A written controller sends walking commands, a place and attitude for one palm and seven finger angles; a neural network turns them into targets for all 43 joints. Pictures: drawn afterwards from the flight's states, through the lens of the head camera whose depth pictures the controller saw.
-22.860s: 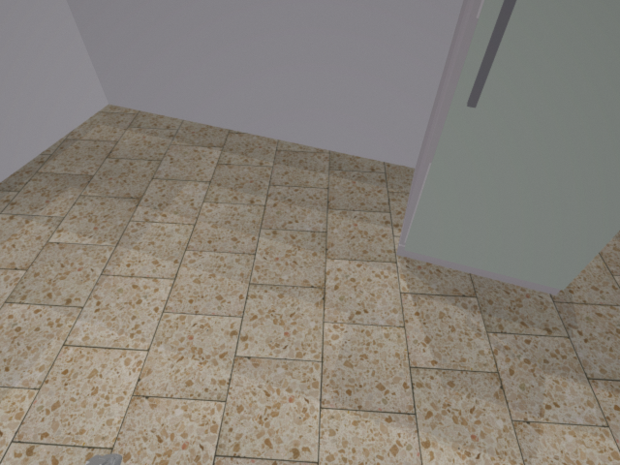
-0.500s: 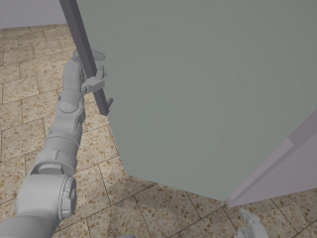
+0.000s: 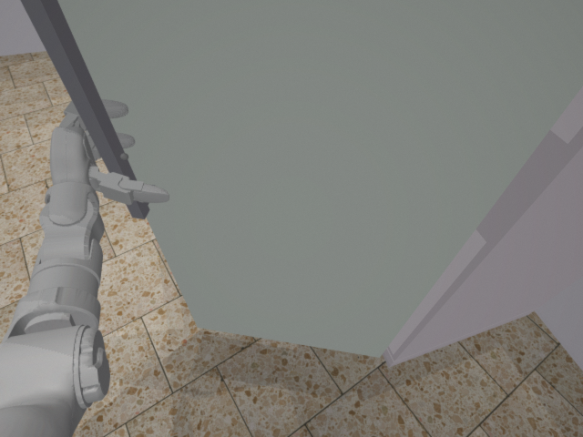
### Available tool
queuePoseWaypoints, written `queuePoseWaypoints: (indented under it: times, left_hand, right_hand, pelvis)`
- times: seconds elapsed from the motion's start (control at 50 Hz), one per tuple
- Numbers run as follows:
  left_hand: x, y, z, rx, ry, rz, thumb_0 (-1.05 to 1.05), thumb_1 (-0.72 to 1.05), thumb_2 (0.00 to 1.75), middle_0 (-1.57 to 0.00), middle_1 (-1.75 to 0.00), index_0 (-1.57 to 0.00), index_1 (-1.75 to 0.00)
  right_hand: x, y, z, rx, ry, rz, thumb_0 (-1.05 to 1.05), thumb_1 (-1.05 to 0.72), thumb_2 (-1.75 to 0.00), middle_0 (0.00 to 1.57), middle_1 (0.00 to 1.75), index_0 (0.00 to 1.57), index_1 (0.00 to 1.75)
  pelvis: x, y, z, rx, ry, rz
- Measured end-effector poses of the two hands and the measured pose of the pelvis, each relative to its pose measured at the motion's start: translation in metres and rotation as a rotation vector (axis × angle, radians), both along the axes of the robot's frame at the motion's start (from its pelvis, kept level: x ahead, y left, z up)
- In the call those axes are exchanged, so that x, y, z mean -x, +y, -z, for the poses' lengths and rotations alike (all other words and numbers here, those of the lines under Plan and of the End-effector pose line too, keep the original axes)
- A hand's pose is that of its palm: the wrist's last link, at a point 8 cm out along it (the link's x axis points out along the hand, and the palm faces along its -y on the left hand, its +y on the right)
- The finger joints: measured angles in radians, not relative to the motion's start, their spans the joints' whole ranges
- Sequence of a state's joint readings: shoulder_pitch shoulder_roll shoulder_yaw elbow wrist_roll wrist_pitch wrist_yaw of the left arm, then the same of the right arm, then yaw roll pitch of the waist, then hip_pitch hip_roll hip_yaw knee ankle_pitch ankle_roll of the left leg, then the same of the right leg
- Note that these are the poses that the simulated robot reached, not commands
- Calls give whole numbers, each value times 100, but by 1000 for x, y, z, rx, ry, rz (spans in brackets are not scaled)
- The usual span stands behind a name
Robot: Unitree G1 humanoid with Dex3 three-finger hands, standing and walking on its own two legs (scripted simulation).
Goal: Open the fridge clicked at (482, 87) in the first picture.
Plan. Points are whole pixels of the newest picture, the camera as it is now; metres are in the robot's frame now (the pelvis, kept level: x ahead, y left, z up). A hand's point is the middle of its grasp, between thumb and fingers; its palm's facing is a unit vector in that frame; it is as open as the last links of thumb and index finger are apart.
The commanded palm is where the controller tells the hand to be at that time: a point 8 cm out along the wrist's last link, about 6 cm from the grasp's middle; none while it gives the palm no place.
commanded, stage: loosen the grip on the handle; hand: left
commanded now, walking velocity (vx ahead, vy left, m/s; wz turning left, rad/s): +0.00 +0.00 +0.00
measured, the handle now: (88, 72) +0.49 +0.24 +0.24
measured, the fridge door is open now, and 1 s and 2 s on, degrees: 62 61 61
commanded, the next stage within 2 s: slip the hand off the handle in 0.06 s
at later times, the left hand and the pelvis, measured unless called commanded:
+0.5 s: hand (88, 157) +0.45 +0.27 +0.14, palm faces +0.27 -0.95 -0.16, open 14.7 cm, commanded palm +0.41 +0.31 +0.15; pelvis +0.04 +0.01 +0.00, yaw +1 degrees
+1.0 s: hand (63, 179) +0.41 +0.29 +0.14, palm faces +0.25 -0.96 -0.15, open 14.7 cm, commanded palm +0.36 +0.33 +0.15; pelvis +0.04 +0.02 +0.00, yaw +1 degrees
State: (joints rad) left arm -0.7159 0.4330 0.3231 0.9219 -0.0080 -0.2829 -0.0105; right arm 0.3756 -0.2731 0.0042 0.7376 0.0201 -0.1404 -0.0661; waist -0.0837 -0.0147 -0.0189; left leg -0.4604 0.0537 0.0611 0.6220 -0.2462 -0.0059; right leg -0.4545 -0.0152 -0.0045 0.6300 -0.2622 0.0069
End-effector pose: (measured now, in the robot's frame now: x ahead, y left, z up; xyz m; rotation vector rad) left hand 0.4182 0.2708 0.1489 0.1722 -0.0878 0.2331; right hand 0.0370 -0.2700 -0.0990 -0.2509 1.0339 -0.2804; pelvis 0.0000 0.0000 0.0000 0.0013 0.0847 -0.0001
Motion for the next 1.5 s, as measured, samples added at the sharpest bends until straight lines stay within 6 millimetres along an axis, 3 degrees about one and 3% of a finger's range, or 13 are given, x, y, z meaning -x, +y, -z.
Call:
queuePoseWaypoints:
  times: [0.1, 0.3, 0.42, 0.6, 0.84, 1.0, 1.2, 1.32, 1.5]
  left_hand:
    - [-4, 4, 0, 2, 2, 6, -1, -53, 21, -36, -125, -33, -123]
    - [-5, 22, 2, 5, 9, -32, -2, -55, 20, -31, -119, -28, -117]
    - [-1, 37, 1, 5, 0, -34, -2, -55, 20, -27, -117, -26, -116]
    - [6, 58, 2, 5, 13, -40, -2, -55, 20, -26, -116, -25, -115]
    - [8, 76, -1, 5, 17, -25, -2, -55, 20, -25, -115, -25, -115]
    - [38, 68, 6, 14, -2, -11, -2, -55, 20, -25, -115, -25, -115]
    - [87, 72, 4, 3, -18, -55, -2, -55, 20, -25, -115, -25, -115]
    - [106, 69, 2, 9, -8, -46, -2, -55, 20, -25, -115, -25, -115]
    - [129, 58, 5, 2, -7, -42, -2, -55, 20, -25, -115, -25, -115]
  right_hand:
    - [-22, 9, 3, -21, -8, -14, 1, -90, -90, 21, 30, 21, 30]
    - [-85, 19, -4, -27, -96, -80, 1, -90, -90, 21, 30, 21, 30]
    - [-106, 23, -7, -23, -116, -99, 1, -90, -90, 21, 30, 21, 30]
    - [-111, 29, -5, -23, -96, -100, 1, -90, -90, 21, 30, 21, 30]
    - [-88, 27, 1, -18, -37, -66, 1, -90, -90, 21, 30, 21, 30]
    - [-89, 26, -3, -26, -74, -54, 1, -90, -90, 21, 30, 21, 30]
    - [-130, 36, -15, -30, -222, -132, 1, -90, -90, 21, 30, 21, 30]
    - [-153, 44, -24, -38, -308, -187, 1, -90, -90, 21, 30, 21, 30]
    - [-165, 50, -31, -58, -376, -224, 1, -90, -90, 21, 30, 21, 30]
  pelvis:
    - [-10, 2, -1, 4, 11, -3]
    - [-28, 7, -1, 8, 31, -16]
    - [-36, 10, 0, 12, 33, -21]
    - [-42, 13, 0, 17, 32, -28]
    - [-42, 15, 1, 20, 44, -23]
    - [-42, 15, 0, 17, 23, -10]
    - [-34, 11, -1, 17, -20, -28]
    - [-29, 8, -1, 15, -40, -45]
    - [-27, 3, -2, 11, -57, -47]
